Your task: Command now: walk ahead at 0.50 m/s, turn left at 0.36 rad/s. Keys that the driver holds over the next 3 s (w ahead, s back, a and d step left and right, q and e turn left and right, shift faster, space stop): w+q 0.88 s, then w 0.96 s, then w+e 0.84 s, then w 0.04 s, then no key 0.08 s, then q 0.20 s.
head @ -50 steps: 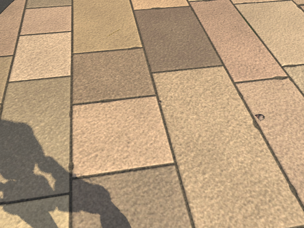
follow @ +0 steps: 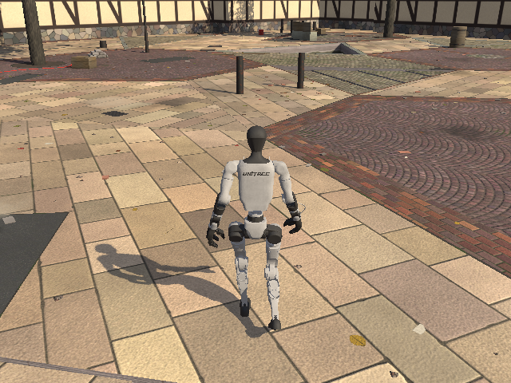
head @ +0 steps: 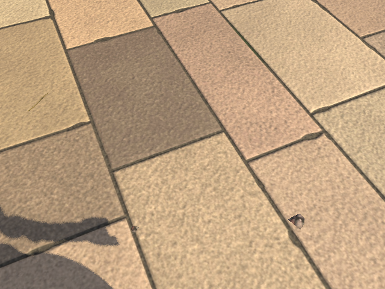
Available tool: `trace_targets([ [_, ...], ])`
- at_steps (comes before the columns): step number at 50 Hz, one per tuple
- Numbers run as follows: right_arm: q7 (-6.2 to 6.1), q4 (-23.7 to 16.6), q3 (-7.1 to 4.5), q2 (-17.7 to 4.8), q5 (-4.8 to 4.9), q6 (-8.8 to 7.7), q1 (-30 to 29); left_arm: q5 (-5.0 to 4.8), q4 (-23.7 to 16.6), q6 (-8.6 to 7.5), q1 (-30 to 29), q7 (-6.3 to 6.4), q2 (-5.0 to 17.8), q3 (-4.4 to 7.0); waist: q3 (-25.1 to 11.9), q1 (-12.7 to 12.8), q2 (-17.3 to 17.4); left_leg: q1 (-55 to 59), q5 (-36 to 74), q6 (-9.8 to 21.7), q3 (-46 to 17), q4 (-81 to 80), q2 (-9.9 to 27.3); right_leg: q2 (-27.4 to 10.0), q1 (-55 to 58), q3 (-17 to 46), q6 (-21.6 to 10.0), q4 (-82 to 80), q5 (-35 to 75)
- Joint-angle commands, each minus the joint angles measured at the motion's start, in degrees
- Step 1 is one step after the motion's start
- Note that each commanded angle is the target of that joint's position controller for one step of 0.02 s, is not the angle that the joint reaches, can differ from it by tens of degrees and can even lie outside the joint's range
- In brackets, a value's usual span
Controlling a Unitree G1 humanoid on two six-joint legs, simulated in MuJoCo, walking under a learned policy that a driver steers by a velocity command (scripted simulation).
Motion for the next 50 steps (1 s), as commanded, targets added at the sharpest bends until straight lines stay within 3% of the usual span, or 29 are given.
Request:
trace_targets([
  [1, -0.66, -2.4, -1.51, -6.6, -0.4, -0.11, 5.5, -0.12, -7.9, -3.44, -6.1, 0.29, 8.1, 1.31, -7.6, -3.0, -2.0, 27.1, -3.7, 11.7, -31.1, -16.9, 18.0, -5.4, -29.0, 3.0, -0.2, 7.8, 6.1],
  [2, -0.78, -3.0, -1.13, -5.9, -1.04, -0.35, 4.5, 0.8, -8.3, -2.96, -5.3, 0.66, 8.1, 1.71, -6.6, -0.7, -1.3, 21.4, 1.2, 11.4, -27.8, -18.0, 16.2, -7.0, -24.9, 3.2, 0.1, 4.1, 7.4],
  [5, -1.48, -3.4, -1.24, -6.7, -0.47, -0.25, 5.3, 1.45, -9.3, -1.17, -4.1, 1.3, 5.9, 1.5, -5.0, 1.3, 2.2, 13.2, 7.3, 11.8, -22.4, -19.9, 13.8, -8.2, -22.2, 1.6, 2.1, -4.6, 7.5],
  [7, -2.29, -3.4, -1.81, -8.6, -0.26, -0.13, 7.5, 1.69, -11.1, -0.61, -8.4, 1.57, 5.2, 1.14, -3.9, 0.3, 2.6, 10.4, 8.7, 11.2, -19.8, -20.6, 12.6, -7.6, -22.7, 0.4, 3.6, -12.5, 13.5],
  [11, -3.15, -3.4, -2.14, -9.3, 0.68, 0.97, 11.7, 1.18, -13.5, -1.11, -17.6, 0.94, 3.6, 0.3, -3.6, -3.6, 3.9, 8.9, 5.5, 7.3, -16.5, -18.6, 8.9, -3.7, -17.4, -0.4, 4.4, -30.8, 29.3],
  [14, -3.47, -3.1, -2.06, -8.9, 0.91, 1.9, 15.0, 0.28, -15.1, -1.72, -22.0, 0.07, 4.5, 0.33, -3.5, -5.3, 4.8, 12.7, 2.6, 6.6, -20.1, -15.3, 10.1, -1.9, -16.1, 0.2, 4.5, -36.3, 30.2],
  [16, -3.76, -3.3, -2.04, -8.5, 0.82, 2.52, 16.0, 0.06, -15.8, -2.34, -22.8, -0.54, 6.1, 0.8, -3.8, -5.0, 5.2, 17.1, 1.2, 6.1, -24.2, -11.4, 11.4, -1.2, -15.5, 1.3, 3.8, -39.8, 26.1],
  [18, -3.97, -4.1, -2.23, -8.8, 0.49, 2.86, 15.0, -0.17, -15.3, -3.08, -19.6, -0.84, 7.5, 1.43, -4.6, -2.5, 7.0, 18.6, 2.4, 5.0, -27.0, -7.2, 11.9, -1.1, -10.6, 1.0, 1.9, -42.3, 22.0],
  [19, -3.88, -4.9, -1.82, -7.6, 0.3, 2.84, 14.0, 0.07, -14.1, -3.35, -14.5, -0.58, 8.9, 2.18, -7.0, 0.3, 7.2, 17.1, 4.7, 3.5, -26.1, -2.7, 9.9, -1.9, -2.8, 0.7, 0.1, -44.1, 22.1],
  [20, -3.56, -6.2, -0.75, -4.8, -0.28, 2.45, 12.8, 1.15, -13.2, -3.6, -6.2, -0.12, 11.7, 3.09, -13.8, 4.4, 4.5, 11.2, 2.9, 1.5, -22.4, 9.9, 7.1, -9.3, 11.1, 6.5, -3.7, -41.5, 21.5],
  [21, -3.62, -7.7, 0.28, -1.2, 0.35, 1.78, 18.5, 2.29, -12.1, -2.89, 1.5, 0.38, 16.5, 4.31, -22.2, 4.0, -8.7, -7.0, -13.9, -2.7, -13.5, 28.5, -0.7, -22.2, 32.1, 26.8, -11.8, -42.5, 15.8],
  [22, -3.48, -8.4, 0.37, -4.3, 1.2, 1.41, 20.8, 0.85, -10.7, -2.2, 3.6, -0.09, 14.8, 4.17, -23.7, 3.5, -18.6, -17.9, -28.2, -3.8, -11.9, 39.4, 1.7, -28.2, 34.8, 42.8, -15.6, -46.3, 5.3],
  [23, -3.43, -7.9, -0.86, -9.0, 1.41, 1.74, 17.4, 0.47, -11.9, -1.8, 0.5, 0.07, 9.5, 2.8, -15.9, 4.5, -10.9, -21.4, -23.4, -4.4, -12.8, 44.1, 4.9, -25.5, 28.5, 35.9, -13.3, -47.5, 0.7],
  [24, -3.34, -8.6, -1.18, -9.5, 0.77, 2.16, 12.7, 0.67, -12.2, -1.28, -2.0, 0.21, 7.6, 2.14, -10.1, 4.6, -5.9, -20.8, -18.6, -4.8, -10.7, 44.4, 6.8, -22.3, 21.0, 26.4, -10.8, -48.3, 4.7],
  [25, -3.22, -9.5, -1.29, -8.6, 0.23, 2.32, 10.3, 1.0, -12.0, -0.94, -4.5, 0.12, 6.9, 1.71, -6.4, 3.3, -4.1, -19.4, -15.2, -4.9, -10.0, 42.0, 8.2, -19.6, 14.3, 20.7, -9.7, -50.2, 9.7],
  [27, -2.66, -10.3, -1.37, -6.6, 0.57, 3.04, 10.1, 1.28, -11.5, -1.03, -6.9, -0.09, 5.6, 1.2, -2.9, 0.8, -5.8, -15.7, -12.3, -5.0, -9.4, 38.4, 10.6, -16.5, 6.3, 12.7, -8.8, -53.7, 16.1],
  [29, -2.34, -11.4, -0.91, -4.4, 0.7, 3.69, 9.9, 0.83, -10.7, -1.54, -6.9, -0.31, 6.5, 1.66, -2.7, 0.0, -6.0, -15.1, -10.3, -5.6, -8.4, 35.8, 11.3, -16.4, 4.2, 8.0, -9.9, -56.1, 20.9],
  [32, -2.07, -12.8, -0.56, -3.8, 0.18, 3.96, 7.1, 0.9, -9.3, -1.69, -6.3, -0.14, 8.9, 2.51, -2.7, 0.1, -4.1, -16.6, -3.9, -6.6, -8.2, 28.9, 12.0, -17.0, 5.4, 2.3, -10.5, -57.4, 26.9],
  [36, -0.78, -14.3, 0.07, -2.9, 0.23, 3.29, 0.4, 0.54, -7.9, -1.0, -5.0, 0.26, 10.7, 2.88, -1.4, 2.5, -3.3, -13.4, 7.4, -5.8, -5.0, 15.2, 10.9, -15.4, 6.9, -5.8, -8.2, -57.3, 28.7],
  [40, 0.41, -17.0, 0.11, -3.2, 0.52, 3.26, -5.4, -0.52, -6.2, 0.05, -1.9, 0.29, 12.9, 3.49, 0.6, 4.1, -3.5, -12.4, 5.1, -3.7, -2.1, 7.8, 9.6, -17.4, 12.5, -8.9, -6.6, -55.7, 30.5],
  [41, 0.64, -17.6, -0.09, -3.7, 0.48, 3.3, -5.8, -0.8, -5.9, 0.42, -1.7, 0.32, 13.4, 3.68, 0.7, 3.7, -3.8, -11.7, 2.4, -2.8, -1.1, 6.6, 8.9, -18.0, 14.1, -9.8, -6.1, -54.1, 34.2],
  [43, 0.76, -17.8, -1.14, -5.6, 0.1, 3.58, -3.1, -1.21, -5.9, 1.16, -1.9, 0.64, 15.2, 4.19, -1.9, 1.2, -5.6, -4.9, -3.9, -0.5, 2.3, 5.4, 5.3, -18.0, 16.0, -12.3, -4.8, -46.5, 53.1],
  [44, 0.6, -16.6, -2.3, -7.5, 0.08, 3.76, 2.8, -1.37, -6.0, 1.65, -2.2, 0.87, 15.7, 4.32, -5.3, -2.5, -5.7, 3.3, -4.3, 1.2, 3.9, 3.3, 2.6, -17.0, 15.3, -14.0, -3.8, -37.9, 61.2],
  [45, -0.12, -13.9, -4.08, -10.5, 0.23, 3.96, 12.5, -1.22, -5.9, 1.75, -1.4, 1.1, 14.3, 3.64, -10.3, -7.3, -4.0, 18.9, -0.4, 3.4, 3.2, 0.2, 0.7, -15.0, 8.5, -15.5, -2.1, -25.6, 59.7],
  [46, -1.53, -12.4, -5.39, -15.4, 0.4, 4.42, 20.1, 1.33, -7.1, 1.28, 0.7, 0.86, 9.3, 1.74, -16.1, -8.6, 6.7, 37.5, 3.4, 7.5, -14.4, 1.0, 12.8, -11.8, -8.8, -15.6, 0.4, -6.3, 27.5],
  [47, -1.29, -13.9, -4.95, -19.2, 0.31, 3.56, 17.6, 1.51, -9.9, -0.6, 4.7, 0.0, 4.8, -0.18, -24.4, -2.9, 15.7, 50.0, -8.4, 18.1, -47.2, -8.5, 25.2, -1.2, -28.2, -5.6, 2.6, 9.9, -10.9],
  [48, -0.95, -13.3, -3.72, -13.7, 0.04, 3.04, 19.9, -1.26, -9.5, -1.98, -2.1, -0.71, 10.9, 1.18, -24.1, -7.9, 7.1, 48.8, -12.1, 16.0, -46.1, -12.9, 24.9, -3.6, -33.6, 1.4, 2.0, 13.6, -7.1],
  [49, -0.9, -12.6, -3.07, -11.9, -0.14, 2.49, 17.4, -2.39, -10.9, -2.5, -5.7, -0.88, 11.4, 1.26, -15.5, -7.2, 6.7, 41.9, -8.2, 13.7, -37.1, -13.0, 23.2, -5.8, -36.8, 0.2, 1.1, 11.7, -2.2],
  [50, -0.98, -12.8, -2.37, -10.1, -0.04, 2.23, 13.4, -1.26, -10.5, -2.57, -6.7, -0.38, 10.8, 1.0, -11.1, -4.8, 2.1, 32.8, -2.7, 11.6, -30.1, -13.1, 20.7, -8.5, -34.0, -0.1, 0.9, 7.5, 2.7],
])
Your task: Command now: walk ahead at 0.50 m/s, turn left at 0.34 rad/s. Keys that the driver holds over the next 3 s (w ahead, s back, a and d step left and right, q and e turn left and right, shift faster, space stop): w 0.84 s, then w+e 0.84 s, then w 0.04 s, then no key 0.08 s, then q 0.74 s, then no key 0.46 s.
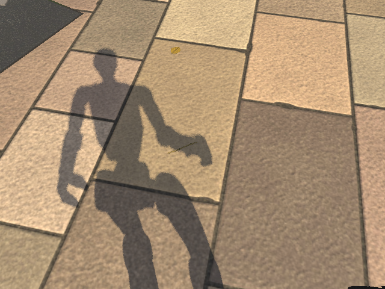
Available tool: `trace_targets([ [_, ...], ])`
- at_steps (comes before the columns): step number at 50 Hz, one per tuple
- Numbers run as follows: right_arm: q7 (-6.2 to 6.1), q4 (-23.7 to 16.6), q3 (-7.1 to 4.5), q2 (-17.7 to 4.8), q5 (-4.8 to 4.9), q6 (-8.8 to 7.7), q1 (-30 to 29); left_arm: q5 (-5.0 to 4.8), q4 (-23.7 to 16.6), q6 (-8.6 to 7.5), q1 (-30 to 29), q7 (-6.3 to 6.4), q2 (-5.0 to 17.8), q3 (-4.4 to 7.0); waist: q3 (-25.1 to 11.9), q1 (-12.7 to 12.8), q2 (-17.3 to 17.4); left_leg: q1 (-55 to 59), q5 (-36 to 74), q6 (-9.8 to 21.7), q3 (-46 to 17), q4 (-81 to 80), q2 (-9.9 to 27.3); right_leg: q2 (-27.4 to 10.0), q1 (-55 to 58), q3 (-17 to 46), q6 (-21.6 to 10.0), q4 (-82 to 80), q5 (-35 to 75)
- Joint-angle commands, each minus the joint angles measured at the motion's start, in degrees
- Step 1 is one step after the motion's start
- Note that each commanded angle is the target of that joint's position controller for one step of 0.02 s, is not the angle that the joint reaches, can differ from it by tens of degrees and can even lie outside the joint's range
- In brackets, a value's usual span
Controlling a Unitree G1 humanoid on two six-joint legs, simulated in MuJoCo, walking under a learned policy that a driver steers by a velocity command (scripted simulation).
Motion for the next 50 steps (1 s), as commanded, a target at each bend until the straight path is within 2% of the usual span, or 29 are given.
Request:
trace_targets([
  [1, -0.49, -1.2, -2.11, -7.1, -0.63, -1.17, 7.5, 0.87, -6.1, -2.3, -4.0, 0.29, 7.5, 1.26, -8.2, -4.1, 2.0, 25.0, 8.8, 11.2, -24.3, -18.6, 16.6, -4.0, -24.7, 4.0, -1.0, 3.1, 7.6],
  [2, -0.54, -1.7, -1.54, -5.6, -1.22, -1.37, 5.6, 1.0, -5.6, -1.51, -2.2, 0.18, 7.3, 1.4, -7.5, -2.1, 3.1, 20.4, 12.1, 10.8, -21.3, -20.3, 15.0, -5.0, -20.9, 4.4, -0.9, 1.5, 9.5],
  [5, -0.88, -0.2, -1.65, -6.2, -0.98, -2.49, 5.5, 1.48, -5.2, 0.27, -1.2, 0.29, 4.9, 0.95, -6.1, -0.6, 2.9, 15.4, 18.0, 11.7, -16.0, -24.0, 14.1, -4.9, -19.1, 3.4, 0.9, -4.0, 13.6],
  [8, -1.74, 1.7, -1.75, -6.9, -0.84, -2.58, 7.5, 1.87, -6.6, 0.4, -6.5, 0.26, 3.3, 0.35, -3.5, -2.1, 2.4, 15.9, 20.1, 10.1, -11.4, -25.4, 12.4, -4.5, -21.9, 3.1, 1.9, -14.2, 23.7],
  [11, -2.17, 3.3, -1.77, -7.5, -0.57, -2.3, 9.8, 1.38, -7.7, -0.23, -12.0, -0.57, 1.9, -0.31, -2.1, -4.6, 2.8, 16.7, 16.5, 7.9, -8.3, -25.7, 10.9, -2.4, -19.6, 1.9, 1.4, -26.3, 33.6],
  [13, -2.18, 4.7, -1.9, -8.2, -0.27, -2.19, 12.1, 0.86, -8.7, -0.53, -15.6, -1.23, 1.6, -0.57, -0.7, -6.2, 3.1, 18.3, 12.7, 7.6, -8.8, -25.9, 12.0, -1.1, -18.7, 1.3, 0.9, -31.1, 36.0],
  [16, -2.23, 6.5, -2.13, -8.7, -0.03, -1.59, 14.6, 0.69, -10.3, -0.93, -18.9, -2.27, 2.5, -0.44, 0.7, -7.2, 3.4, 24.9, 13.9, 7.4, -10.5, -23.1, 14.8, -0.1, -21.2, 1.7, -1.0, -35.5, 32.3],
  [19, -2.67, 7.5, -2.5, -9.5, 0.09, -0.79, 14.6, 0.87, -10.6, -1.23, -16.8, -2.94, 3.8, 0.02, -0.4, -5.2, 4.9, 29.8, 22.6, 5.6, -11.4, -18.6, 16.6, 1.5, -17.8, 1.0, -3.5, -38.1, 25.1],
  [20, -2.79, 7.4, -2.59, -9.9, 0.07, -0.56, 13.7, 1.02, -9.8, -1.31, -13.4, -2.82, 4.9, 0.58, -2.7, -3.1, 5.6, 30.1, 31.9, 4.7, -10.6, -14.5, 15.7, 3.2, -12.2, -0.7, -4.7, -38.7, 23.3],
  [21, -2.89, 7.3, -2.22, -9.3, -0.1, -0.31, 12.8, 1.26, -7.7, -1.34, -6.0, -2.43, 6.9, 1.72, -7.5, 0.9, 4.9, 28.3, 39.4, 3.3, -8.3, -5.7, 12.8, 4.7, -1.3, -2.1, -6.4, -39.6, 24.9],
  [22, -3.07, 6.2, -1.13, -7.1, -0.97, -0.33, 12.9, 1.87, -6.0, -1.28, 3.9, -1.94, 10.3, 2.71, -15.9, 4.8, 1.6, 18.8, 30.2, 1.2, -6.0, 9.2, 9.8, -2.6, 16.1, 5.1, -10.0, -36.2, 29.5],
  [23, -2.65, 5.3, 0.57, -1.4, -0.7, -1.47, 21.0, 2.22, -4.7, -0.95, 9.3, -1.87, 15.2, 4.02, -24.7, 2.4, -13.4, -5.0, -0.8, -3.6, -3.5, 32.6, -0.3, -16.5, 38.5, 32.2, -19.9, -39.9, 17.8],
  [24, -2.28, 6.1, 0.21, -4.4, -0.41, -2.54, 18.5, 0.97, -4.4, -0.7, 10.7, -1.99, 10.2, 2.66, -26.6, 4.5, -13.9, -12.9, -21.0, -3.3, -10.7, 38.9, -0.9, -17.7, 40.8, 43.7, -20.0, -47.6, 9.7],
  [25, -1.84, 4.5, -0.8, -7.9, 0.98, -3.04, 12.8, 0.63, -4.8, -0.44, 6.5, -1.65, 7.9, 1.81, -16.8, 4.4, -9.7, -18.2, -17.8, -3.0, -10.0, 41.6, 2.6, -16.2, 33.7, 35.4, -17.0, -48.8, 5.7],
  [26, -1.87, 3.5, -0.57, -7.8, 0.94, -3.25, 8.8, 0.98, -5.6, -0.1, 2.4, -1.42, 6.9, 1.4, -11.0, 3.0, -4.6, -17.8, -12.6, -2.7, -7.7, 39.2, 5.7, -14.1, 24.8, 28.6, -15.4, -50.0, 8.2],
  [27, -1.99, 3.0, -0.67, -7.2, 0.06, -3.15, 6.7, 1.47, -5.8, 0.04, -0.6, -1.49, 5.7, 0.95, -6.4, 1.3, -2.6, -16.1, -9.2, -2.9, -6.6, 35.0, 7.6, -12.0, 16.7, 23.9, -14.9, -52.0, 12.7],
  [28, -2.12, 3.4, -0.94, -6.7, -0.28, -2.63, 7.8, 2.04, -6.1, -0.24, -2.4, -1.56, 4.4, 0.45, -5.0, -0.9, -3.8, -12.4, -6.7, -3.0, -7.0, 32.2, 9.3, -10.2, 11.4, 20.5, -14.4, -53.9, 16.5],
  [30, -2.29, 4.5, -0.63, -4.7, -0.3, -1.48, 10.8, 1.78, -5.8, -0.85, -3.4, -1.74, 4.3, 0.46, -4.8, -2.8, -5.3, -8.5, -4.9, -4.0, -6.2, 29.3, 10.0, -8.7, 6.7, 16.3, -15.1, -56.6, 21.1],
  [32, -2.6, 4.0, -0.38, -3.8, -0.7, -1.01, 9.1, 1.55, -4.9, -1.24, -3.0, -1.48, 5.6, 0.86, -3.4, -3.2, -4.6, -10.0, -1.5, -5.3, -5.6, 25.0, 10.6, -8.3, 5.2, 12.6, -15.7, -58.5, 25.6],
  [35, -2.48, 2.8, 0.08, -2.8, -0.96, -1.45, 3.5, 1.28, -3.6, -0.84, -1.2, -0.78, 6.7, 1.24, -2.2, -1.6, -3.3, -11.7, 8.3, -6.2, -4.9, 14.2, 10.7, -6.9, 6.8, 8.0, -14.5, -59.5, 29.2],
  [38, -1.79, 1.6, 0.6, -1.5, -0.65, -2.16, -2.4, 0.72, -2.4, -0.28, 1.3, -0.42, 7.7, 1.44, -1.2, 0.8, -3.2, -9.0, 15.9, -6.1, -3.0, 3.2, 8.9, -5.6, 8.1, 4.6, -12.8, -59.3, 28.8],
  [41, -0.92, 0.2, 0.63, -1.7, -0.12, -2.6, -7.1, 0.28, -0.7, 0.5, 4.6, -0.37, 8.5, 1.69, 0.0, 2.7, -3.5, -9.0, 16.4, -5.5, -2.6, -2.2, 7.7, -7.6, 12.4, 5.4, -12.6, -57.8, 27.3],
  [44, -0.09, -1.1, 0.18, -3.1, -0.12, -3.21, -8.6, -0.13, 0.5, 1.54, 5.5, -0.01, 9.0, 2.06, 0.6, 1.8, -4.0, -8.1, 10.9, -3.7, -3.5, -6.0, 6.7, -10.1, 16.9, 8.0, -11.6, -54.0, 29.6],
  [45, 0.01, -0.8, -0.14, -3.8, -0.19, -3.44, -7.0, -0.15, 0.6, 1.87, 5.0, 0.16, 9.4, 2.23, -0.1, 0.6, -4.5, -5.5, 8.8, -3.1, -3.3, -6.9, 6.1, -10.4, 17.5, 8.8, -11.0, -52.1, 31.8],
  [46, -0.09, 0.1, -0.74, -4.9, -0.33, -3.69, -3.2, -0.2, 0.5, 2.15, 3.7, 0.3, 9.8, 2.32, -2.0, -2.0, -4.9, 0.4, 7.7, -2.3, -2.1, -8.6, 4.8, -9.6, 17.1, 8.5, -10.2, -48.1, 37.6],
  [47, -0.55, 2.4, -2.07, -7.3, -0.63, -3.8, 4.5, 0.03, 0.3, 2.27, 3.3, 0.36, 8.6, 1.83, -7.0, -5.8, -3.9, 12.1, 8.2, -0.9, -1.2, -9.3, 4.0, -6.5, 14.5, 6.6, -8.6, -39.4, 42.9],
  [48, -1.24, 4.0, -3.37, -11.4, -1.57, -3.77, 14.6, 1.21, -1.1, 2.09, 3.0, 0.34, 5.1, 0.44, -15.9, -9.9, 0.7, 29.3, 10.1, 2.5, -9.3, -6.6, 12.6, -2.7, 4.6, 3.9, -6.2, -23.2, 32.9],
  [49, -1.45, 5.0, -4.4, -16.0, -1.86, -3.15, 18.1, 1.06, -2.1, 0.97, 10.9, 0.1, -1.3, -1.41, -23.6, -6.8, 15.8, 49.4, -0.2, 10.8, -34.1, -10.6, 26.6, 6.6, -18.5, 0.9, -2.1, -2.3, 0.8],
  [50, -1.54, 4.7, -3.12, -10.6, -1.39, -2.95, 19.2, -0.22, -1.1, 0.23, 8.7, -0.04, 3.8, -0.29, -24.3, -9.2, 13.4, 48.1, -9.0, 10.7, -41.3, -16.1, 26.7, 5.2, -24.6, 8.2, -2.0, 5.7, -6.1],
])
Over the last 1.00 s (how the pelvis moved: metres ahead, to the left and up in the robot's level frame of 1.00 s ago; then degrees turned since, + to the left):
0.52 0.13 0.00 34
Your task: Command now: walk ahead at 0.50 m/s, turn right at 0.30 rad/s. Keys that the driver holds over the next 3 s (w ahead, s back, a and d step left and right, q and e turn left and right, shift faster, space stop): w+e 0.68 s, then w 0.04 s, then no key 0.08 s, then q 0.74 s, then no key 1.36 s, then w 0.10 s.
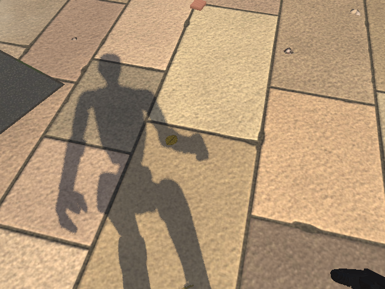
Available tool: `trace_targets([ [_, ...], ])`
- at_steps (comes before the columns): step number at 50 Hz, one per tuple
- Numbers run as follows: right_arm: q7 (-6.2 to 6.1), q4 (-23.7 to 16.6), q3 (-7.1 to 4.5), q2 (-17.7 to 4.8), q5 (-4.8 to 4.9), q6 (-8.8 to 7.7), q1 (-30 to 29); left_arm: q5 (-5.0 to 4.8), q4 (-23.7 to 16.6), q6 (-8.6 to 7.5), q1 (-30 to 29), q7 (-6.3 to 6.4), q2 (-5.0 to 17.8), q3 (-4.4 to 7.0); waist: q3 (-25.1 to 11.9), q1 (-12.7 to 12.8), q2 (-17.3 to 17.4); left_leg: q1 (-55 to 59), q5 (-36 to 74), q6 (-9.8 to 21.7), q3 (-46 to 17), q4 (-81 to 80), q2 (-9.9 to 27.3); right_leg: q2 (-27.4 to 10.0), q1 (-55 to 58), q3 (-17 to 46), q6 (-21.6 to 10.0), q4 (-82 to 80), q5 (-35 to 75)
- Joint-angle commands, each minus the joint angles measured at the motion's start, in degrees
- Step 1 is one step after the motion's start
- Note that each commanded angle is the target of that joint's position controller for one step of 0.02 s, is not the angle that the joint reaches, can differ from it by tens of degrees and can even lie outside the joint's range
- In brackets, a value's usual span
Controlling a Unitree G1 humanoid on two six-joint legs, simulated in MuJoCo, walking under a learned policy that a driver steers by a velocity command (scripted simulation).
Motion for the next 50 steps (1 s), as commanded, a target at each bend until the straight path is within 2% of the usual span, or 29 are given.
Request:
trace_targets([
  [1, -1.11, 1.6, -3.56, -10.2, 0.06, 0.23, 20.1, -1.71, -6.1, -2.35, -1.7, -0.22, 7.3, 1.21, -14.2, -10.7, 10.8, 43.4, -14.3, 11.9, -33.1, -14.1, 21.2, -1.7, -37.4, 4.9, -0.9, 30.9, -1.1],
  [2, -1.22, 1.4, -3.03, -8.8, -0.04, 0.17, 16.2, -1.41, -7.0, -2.24, -5.0, -0.04, 7.0, 1.21, -9.7, -9.2, 7.5, 36.0, -10.7, 10.7, -26.5, -15.5, 19.2, -4.3, -36.4, 3.4, -0.9, 29.5, 3.7],
  [3, -1.09, 1.5, -2.54, -7.0, -0.23, 0.0, 13.0, -0.62, -7.4, -1.88, -6.5, 0.07, 6.6, 1.47, -5.8, -7.6, 6.3, 29.4, -6.7, 10.2, -21.6, -17.7, 17.3, -5.8, -34.6, 3.4, -0.8, 26.7, 7.2],
  [5, -1.0, 1.9, -2.27, -5.3, -0.57, -0.82, 9.7, -0.83, -6.8, -0.31, -4.0, -0.01, 4.8, 1.71, -3.5, -4.4, 8.1, 22.2, -1.7, 9.5, -14.4, -21.5, 15.1, -7.6, -28.8, 3.8, -0.4, 23.8, 10.8],
  [7, -1.13, 2.9, -2.68, -6.0, -0.49, -1.44, 8.7, -0.85, -7.2, 0.96, -4.2, 0.06, 2.9, 1.59, -1.4, -3.3, 6.5, 19.3, 3.1, 9.9, -9.2, -23.9, 15.1, -8.0, -29.0, 3.7, 0.3, 21.9, 12.9],
  [12, -2.08, 5.0, -3.57, -8.3, -0.72, -1.13, 9.6, -0.29, -9.4, 1.24, -9.8, -0.71, 1.4, 1.33, 0.9, -4.1, 4.1, 21.3, 9.4, 8.8, 1.6, -25.3, 13.4, -7.7, -31.7, 2.6, 1.1, 8.7, 26.0],
  [15, -2.49, 6.0, -4.0, -9.7, -0.27, -0.48, 11.5, -0.1, -11.5, 0.89, -16.2, -1.87, 0.2, 0.72, 2.7, -6.7, 3.1, 23.3, 9.9, 8.0, 5.9, -25.4, 13.5, -6.9, -30.3, -1.1, 0.3, -0.2, 30.6],
  [18, -2.5, 7.4, -4.55, -10.9, 0.58, 0.64, 13.9, -0.21, -13.9, 0.95, -20.5, -2.76, 0.4, 0.62, 4.3, -8.1, 3.0, 29.2, 11.9, 7.3, 7.7, -23.6, 15.3, -6.2, -31.7, -3.1, -1.3, -5.1, 28.0],
  [20, -2.52, 7.9, -4.93, -11.9, 1.22, 1.52, 13.9, -0.17, -15.2, 1.06, -21.2, -3.29, 1.3, 0.99, 4.2, -7.3, 3.8, 32.8, 19.9, 6.3, 9.0, -20.2, 16.2, -4.9, -30.7, -5.0, -3.0, -6.9, 23.3],
  [22, -2.8, 7.7, -5.43, -13.7, 1.82, 2.32, 12.8, -0.09, -15.3, 1.37, -17.6, -3.4, 3.3, 2.13, 0.6, -4.3, 5.9, 34.5, 39.5, 5.1, 10.6, -11.8, 16.1, -1.0, -23.4, -8.4, -5.3, -6.9, 17.1],
  [23, -2.91, 7.5, -5.52, -14.1, 2.08, 2.83, 11.8, -0.29, -13.9, 1.51, -11.4, -3.26, 5.2, 3.33, -2.7, -0.5, 6.0, 33.5, 46.2, 4.1, 11.7, -2.8, 15.1, 1.6, -15.4, -9.8, -6.9, -8.3, 16.1],
  [24, -3.03, 7.2, -5.05, -13.2, 2.13, 2.95, 11.4, -0.41, -11.3, 1.7, -1.7, -2.52, 8.6, 5.33, -7.7, 4.5, 4.5, 27.2, 42.9, 2.0, 13.0, 10.2, 12.6, 4.0, -0.6, -9.2, -9.2, -12.1, 19.8],
  [25, -2.99, 5.9, -3.42, -8.5, -0.31, 2.36, 13.0, -0.57, -9.9, 2.32, 4.7, -1.19, 14.4, 6.97, -12.1, 4.9, -6.2, 10.4, 11.1, -0.9, 12.9, 29.5, 8.8, -6.6, 15.9, 7.8, -13.0, -12.7, 23.0],
  [26, -2.34, 2.6, -1.57, -3.5, -0.56, 0.41, 15.8, -0.63, -12.0, 1.39, 0.8, -1.48, 17.8, 6.87, -19.7, -1.0, -15.8, -11.0, -27.0, -3.8, 1.8, 47.0, -3.7, -18.3, 30.2, 42.0, -24.8, -23.3, 9.0],
  [27, -1.52, 2.0, -2.6, -9.1, 1.7, -1.65, 8.9, -0.35, -12.7, 0.57, 1.6, -2.07, 12.3, 5.25, -19.6, 3.4, -6.4, -17.3, -24.7, -2.3, -7.2, 49.3, -0.8, -18.9, 29.8, 42.5, -22.3, -28.6, 6.4],
  [28, -1.2, 0.7, -2.68, -9.6, 3.06, -2.62, 5.4, -0.02, -12.2, -0.21, 0.1, -2.09, 9.8, 4.51, -12.3, 2.8, -4.9, -19.8, -19.8, -0.8, -6.5, 46.7, 1.4, -17.2, 23.7, 34.3, -20.0, -28.4, 9.8],
  [29, -1.65, 1.3, -2.52, -8.8, 2.02, -2.94, 5.5, -0.1, -12.5, -0.61, -3.6, -2.07, 8.2, 3.95, -7.4, -0.2, 0.4, -16.9, -15.4, -0.5, -6.6, 41.3, 4.0, -14.5, 14.7, 27.5, -18.0, -28.1, 16.3],
  [30, -2.02, 2.0, -2.99, -9.5, 0.47, -2.65, 5.9, 0.1, -13.2, -0.71, -7.0, -1.78, 6.1, 3.34, -5.5, -2.3, 0.1, -12.7, -12.9, -0.9, -6.7, 36.3, 5.7, -12.4, 8.1, 22.5, -16.8, -28.5, 21.9],
  [31, -1.9, 2.2, -3.22, -9.6, 0.1, -1.94, 7.1, 0.74, -14.2, -0.72, -8.7, -1.45, 5.5, 2.98, -4.7, -3.9, -1.3, -9.2, -11.1, -1.3, -7.0, 34.4, 6.4, -11.0, 3.7, 20.3, -16.5, -29.7, 25.4],
  [32, -1.86, 2.2, -3.3, -9.3, -0.15, -1.28, 7.6, 0.77, -14.5, -0.82, -9.1, -1.2, 5.6, 3.04, -4.4, -4.5, -1.4, -7.7, -10.2, -2.1, -6.7, 32.2, 6.3, -10.4, 1.4, 19.2, -16.7, -30.6, 27.9],
  [35, -1.92, 1.3, -2.62, -6.9, -0.68, -0.04, 5.1, 0.44, -13.8, -1.07, -7.3, -0.06, 7.3, 3.44, -2.8, -4.4, -0.9, -7.8, -4.5, -4.7, -4.9, 23.3, 5.3, -8.7, -3.0, 13.9, -16.5, -31.8, 34.0],
  [38, -1.47, 0.3, -1.6, -4.9, -0.74, -0.15, -0.5, 0.46, -12.7, -0.63, -5.9, 0.76, 7.2, 3.31, -1.0, -2.2, -2.6, -4.0, 7.4, -5.3, -3.3, 8.9, 3.0, -5.1, -5.7, 7.5, -12.9, -30.1, 40.1],
  [41, -0.39, -0.3, -1.26, -4.6, -0.25, -0.88, -3.5, 0.52, -10.6, 0.0, -2.4, 1.13, 6.9, 3.08, -2.4, 0.1, -4.1, 1.0, 17.4, -4.3, -2.3, 1.1, 0.3, -5.4, -4.3, 6.7, -10.7, -27.8, 40.7],
  [43, 0.25, -0.1, -1.5, -5.6, -0.17, -1.1, -3.4, 0.71, -9.8, 0.1, -2.2, 1.19, 6.0, 2.68, -2.5, 0.2, -4.7, 0.5, 16.8, -2.5, -3.1, -1.8, 0.4, -7.3, 0.1, 7.7, -10.0, -25.2, 41.0],
  [45, 0.72, 0.4, -2.05, -7.1, -0.34, -1.27, -1.6, 1.13, -9.2, 0.19, -3.2, 1.18, 5.9, 2.6, -3.0, -1.0, -5.1, 1.3, 12.6, -0.2, -3.4, -3.2, 0.3, -9.2, 3.6, 8.7, -9.1, -21.4, 43.1],
  [47, 0.69, 2.5, -2.85, -8.6, -0.79, -1.44, 4.9, 1.16, -9.1, 0.28, -5.4, 1.32, 5.7, 2.51, -5.4, -4.8, -3.9, 9.6, 15.3, 2.3, -1.8, -7.1, -1.4, -6.8, 4.3, 6.6, -6.7, -12.5, 49.8],
  [48, 0.48, 2.9, -3.41, -11.3, -1.27, -1.6, 8.7, 1.9, -9.8, 0.25, -4.3, 1.47, 4.7, 2.15, -10.1, -5.7, 0.5, 18.9, 34.3, 4.5, -7.1, -5.6, 3.5, -2.6, 1.3, 4.0, -4.0, -2.2, 42.3],
  [49, 0.34, 2.2, -3.5, -14.1, -2.21, -1.16, 10.3, 2.27, -9.8, -0.07, 3.9, 1.4, 2.2, 1.23, -17.8, -2.6, 11.6, 36.2, 49.3, 14.8, -23.1, -3.0, 15.7, 3.3, -13.0, 1.6, 0.6, 16.6, 14.9],
  [50, 0.52, 2.7, -2.78, -10.4, -0.78, -0.19, 11.2, 2.21, -9.3, 0.22, 5.4, 1.1, 3.4, 1.04, -22.3, -3.2, 15.7, 39.7, 43.1, 20.1, -35.0, -7.4, 19.6, 5.2, -19.8, 3.3, 2.9, 24.6, -9.6],
])
Over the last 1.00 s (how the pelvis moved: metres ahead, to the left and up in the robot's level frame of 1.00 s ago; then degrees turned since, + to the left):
0.57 0.00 0.00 0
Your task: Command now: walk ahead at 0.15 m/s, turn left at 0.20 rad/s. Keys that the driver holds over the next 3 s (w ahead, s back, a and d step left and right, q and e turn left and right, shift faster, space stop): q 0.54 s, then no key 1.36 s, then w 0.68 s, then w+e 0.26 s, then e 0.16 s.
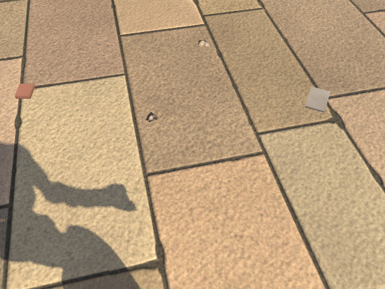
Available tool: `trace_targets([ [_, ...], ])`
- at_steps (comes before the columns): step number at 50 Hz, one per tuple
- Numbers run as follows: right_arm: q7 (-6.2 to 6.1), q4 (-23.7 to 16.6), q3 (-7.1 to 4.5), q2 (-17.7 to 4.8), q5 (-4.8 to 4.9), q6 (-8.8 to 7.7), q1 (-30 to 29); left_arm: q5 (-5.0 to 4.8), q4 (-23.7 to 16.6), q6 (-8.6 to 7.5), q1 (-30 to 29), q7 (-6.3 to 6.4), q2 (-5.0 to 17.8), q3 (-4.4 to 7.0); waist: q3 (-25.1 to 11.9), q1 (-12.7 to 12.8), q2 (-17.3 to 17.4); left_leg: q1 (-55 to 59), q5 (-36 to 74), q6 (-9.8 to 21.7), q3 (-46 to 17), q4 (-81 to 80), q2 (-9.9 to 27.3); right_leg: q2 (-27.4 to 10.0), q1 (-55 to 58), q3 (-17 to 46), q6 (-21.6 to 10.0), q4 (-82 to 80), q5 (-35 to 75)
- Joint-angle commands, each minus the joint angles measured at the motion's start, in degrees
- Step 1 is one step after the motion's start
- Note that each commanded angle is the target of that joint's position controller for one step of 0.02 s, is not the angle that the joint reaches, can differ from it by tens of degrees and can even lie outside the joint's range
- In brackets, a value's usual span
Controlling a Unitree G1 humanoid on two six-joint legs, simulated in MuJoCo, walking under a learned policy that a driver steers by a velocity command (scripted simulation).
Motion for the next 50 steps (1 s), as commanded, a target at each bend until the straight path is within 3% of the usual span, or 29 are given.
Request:
trace_targets([
  [1, -0.02, -2.7, -2.51, -9.7, 1.8, 1.18, 7.6, -0.68, -3.3, 0.09, 7.6, -0.2, 8.0, 1.22, -19.1, -2.7, 9.7, 35.4, 21.0, 17.1, -33.3, -6.3, 21.0, -1.7, -22.0, 2.6, 3.9, 29.5, -8.7],
  [2, -0.23, -3.7, -2.55, -9.5, 1.99, 2.12, 5.2, -1.15, -4.3, 0.99, 2.4, 0.09, 8.3, 1.46, -14.0, -3.5, 5.1, 29.7, 9.0, 14.8, -30.2, -8.2, 18.7, -2.7, -24.9, 1.5, 4.0, 30.9, -5.7],
  [3, -0.6, -4.3, -2.36, -9.3, 1.77, 2.92, 3.4, -0.97, -5.0, 1.85, -0.4, 0.45, 8.1, 1.64, -9.5, -3.2, 2.6, 22.7, 2.1, 13.3, -27.8, -10.4, 17.3, -3.8, -25.7, 0.9, 3.9, 28.9, -3.3],
  [5, -1.4, -4.9, -2.51, -9.4, 1.08, 4.1, 1.4, -0.5, -5.7, 2.9, -1.4, 1.18, 6.7, 1.68, -5.8, -1.4, 4.6, 12.6, -5.8, 10.5, -24.0, -13.6, 13.0, -5.2, -20.8, 0.5, 3.5, 19.9, 0.5],
  [8, -2.41, -5.6, -3.26, -10.0, 0.89, 5.15, 1.8, -0.22, -5.1, 2.48, -0.4, 1.82, 4.1, 1.15, -7.9, -1.3, 8.1, 10.5, -3.8, 10.1, -20.9, -13.6, 9.9, -3.6, -16.1, -1.1, 4.3, 9.7, 2.8],
  [11, -3.19, -6.4, -3.98, -10.9, 1.71, 5.96, 1.8, -0.27, -5.3, 2.19, -2.1, 1.77, 4.1, 1.07, -9.7, -2.1, 7.8, 10.2, -8.7, 9.9, -22.3, -13.3, 9.5, -3.3, -13.6, -0.2, 4.9, 3.4, 7.4],
  [15, -3.49, -6.9, -4.29, -10.9, 1.96, 7.19, 2.5, -0.66, -6.1, 1.34, -4.0, 1.15, 4.5, 1.25, -8.5, -2.9, 8.8, 10.7, -13.1, 8.9, -26.3, -12.5, 9.2, -2.5, -11.6, 0.3, 4.6, -4.1, 8.8],
  [18, -3.84, -7.4, -4.23, -10.5, 2.6, 8.26, 2.0, -1.0, -5.3, 0.23, -1.4, 0.35, 4.7, 1.7, -7.5, -0.8, 8.8, 8.8, -13.2, 6.3, -26.9, -9.3, 6.7, -2.3, -3.8, -1.2, 2.5, -18.1, 15.4],
  [19, -3.95, -7.5, -3.79, -9.0, 2.7, 8.39, 3.4, -0.53, -5.3, 0.09, 0.0, 0.47, 7.2, 2.45, -7.8, -0.7, 6.2, 4.8, -17.4, 3.8, -24.8, -5.4, 4.2, -7.8, 1.6, 2.4, 0.4, -22.2, 16.5],
  [20, -3.84, -8.6, -3.22, -6.5, 2.63, 8.15, 3.6, 1.17, -5.9, 0.52, -0.4, 0.83, 12.4, 3.57, -6.4, -2.2, -6.8, -4.6, -25.0, 0.3, -15.2, 6.3, -2.4, -19.7, 4.5, 15.1, -5.8, -26.4, 16.8],
  [21, -3.61, -9.6, -3.98, -8.6, 2.34, 7.29, 3.6, 3.03, -6.4, 0.63, -2.5, 0.62, 12.6, 3.73, -5.4, -2.6, -16.8, -8.1, -31.3, -2.3, -7.7, 21.1, -5.7, -27.4, 0.1, 24.9, -12.8, -28.9, 25.1],
  [22, -3.38, -8.1, -5.16, -11.9, 1.84, 7.09, 5.9, 2.62, -8.1, 0.4, -5.7, 0.92, 9.2, 2.7, -5.6, -3.5, -11.7, -7.5, -28.9, -3.9, -9.1, 30.7, -2.8, -26.8, -0.8, 21.6, -13.4, -27.7, 28.5],
  [23, -3.36, -6.4, -5.63, -12.3, 2.25, 7.58, 7.8, 1.53, -8.7, 0.36, -8.4, 1.18, 7.0, 2.13, -4.9, -4.6, -7.9, -7.4, -25.7, -4.9, -8.3, 34.6, -2.5, -23.1, -1.1, 15.2, -10.7, -26.2, 29.7],
  [24, -3.73, -5.3, -5.5, -11.0, 2.2, 8.32, 9.1, 0.51, -9.0, 0.43, -9.8, 1.35, 6.2, 1.87, -4.6, -4.8, -6.4, -8.4, -22.9, -6.0, -7.5, 38.0, -2.1, -20.2, 0.2, 10.9, -8.7, -25.0, 30.0],
  [25, -3.75, -5.3, -5.14, -9.7, 2.19, 8.9, 9.1, -0.05, -9.0, 0.54, -9.8, 1.43, 5.8, 1.58, -3.8, -4.1, -6.5, -9.7, -21.3, -7.0, -7.1, 41.0, -1.7, -19.7, 0.6, 8.4, -8.7, -24.5, 33.3],
  [27, -3.46, -7.0, -4.39, -7.8, 2.75, 9.24, 6.7, 0.2, -8.6, 1.11, -8.2, 1.64, 6.1, 1.59, -3.2, -2.8, -7.5, -10.1, -18.8, -8.4, -4.1, 39.0, -0.6, -17.9, 1.7, 3.5, -9.3, -24.5, 36.2],
  [30, -3.1, -9.5, -3.18, -5.6, 2.54, 8.86, 2.4, 0.23, -7.4, 1.92, -4.6, 1.76, 7.5, 2.17, -5.1, 0.0, -9.3, -7.5, -19.7, -9.2, -3.0, 28.6, 0.9, -18.8, 6.5, 2.9, -10.9, -23.4, 38.6],
  [32, -2.62, -10.1, -2.49, -4.8, 2.18, 8.68, 2.0, -0.15, -7.3, 2.2, -5.2, 1.36, 8.9, 2.66, -6.3, 0.2, -10.4, -1.2, -21.6, -8.4, -1.2, 21.2, 1.6, -19.6, 5.2, 1.8, -11.4, -22.8, 39.8],
  [35, -2.23, -9.9, -2.71, -6.0, 2.19, 8.72, 3.0, -1.16, -6.5, 2.33, -5.1, 0.54, 9.7, 2.8, -6.5, 0.1, -11.6, 5.5, -19.8, -6.7, 1.3, 10.8, 0.9, -20.4, 4.3, 2.4, -11.7, -21.6, 40.5],
  [37, -1.96, -8.2, -2.7, -5.5, 1.97, 8.6, 6.6, -2.25, -5.7, 2.34, -6.2, 0.34, 8.9, 2.32, -5.9, -2.5, -10.5, 13.7, -8.2, -4.0, 2.8, -4.8, 0.0, -19.0, 1.7, 1.1, -9.4, -18.6, 39.0],
  [38, -2.1, -8.0, -2.81, -6.6, 1.67, 8.55, 7.1, -2.34, -4.3, 1.94, -3.4, 0.21, 7.4, 1.75, -6.1, -2.5, -8.4, 20.2, -0.9, -2.3, 0.4, -10.9, 1.1, -17.5, -1.8, -0.2, -5.9, -17.0, 34.5],
  [39, -2.68, -8.5, -3.28, -10.0, 1.28, 8.56, 8.4, -0.25, -4.3, 1.33, -1.5, -0.2, 4.4, 0.67, -9.8, -1.1, 1.0, 29.8, 14.3, 0.1, -10.5, -9.7, 10.0, -13.4, -8.2, -4.3, -0.6, -9.5, 21.2],
  [40, -2.85, -8.9, -3.22, -12.1, 0.17, 8.62, 4.6, 1.23, -5.8, 0.68, -1.7, -0.52, 1.3, -0.51, -9.1, 1.1, 14.5, 27.2, 22.5, 8.5, -18.8, -7.3, 19.1, -8.6, -14.6, -7.5, 3.7, -7.5, 1.4],
  [41, -2.51, -9.2, -2.3, -7.7, -0.53, 7.84, 4.4, 0.86, -6.1, 0.91, -6.7, 0.01, 4.9, 0.2, -8.6, -3.1, 11.1, 23.7, 16.9, 12.6, -19.3, -8.6, 19.2, -9.1, -13.9, -4.6, 5.2, -3.0, -4.0],
  [42, -2.38, -8.2, -1.62, -6.3, -0.96, 7.01, 3.7, -0.01, -5.9, 1.19, -7.7, 0.07, 6.0, 0.66, -7.2, -2.8, 10.3, 22.7, 13.8, 12.0, -17.7, -9.3, 17.7, -9.2, -14.3, -3.6, 5.3, -0.6, -3.6],
  [45, -2.67, -7.2, -1.59, -7.0, 0.41, 5.8, 0.4, -0.1, -3.7, 2.41, -5.3, 0.6, 6.1, 1.14, -5.0, -1.7, 9.9, 20.2, 14.2, 9.4, -14.4, -8.9, 14.9, -9.4, -13.4, -2.2, 6.4, 1.4, -0.1],
  [48, -2.7, -6.0, -1.11, -5.6, 0.54, 6.07, -0.7, -0.54, -2.1, 2.28, -3.4, 0.31, 3.9, 0.44, -5.6, -1.2, 8.0, 18.4, 15.5, 9.0, -11.9, -7.8, 13.1, -8.7, -8.2, -3.5, 6.5, -4.0, 4.4],
  [50, -2.66, -5.1, -0.71, -4.7, 0.95, 6.39, -1.4, -0.53, -1.2, 2.06, -2.6, 0.14, 3.0, 0.07, -5.6, -0.4, 7.1, 17.6, 11.6, 7.7, -11.0, -6.6, 11.7, -7.9, -3.3, -4.5, 5.9, -13.9, 13.0],
])
Over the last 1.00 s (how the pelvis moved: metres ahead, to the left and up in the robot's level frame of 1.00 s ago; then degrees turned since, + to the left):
0.52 -0.12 0.00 -25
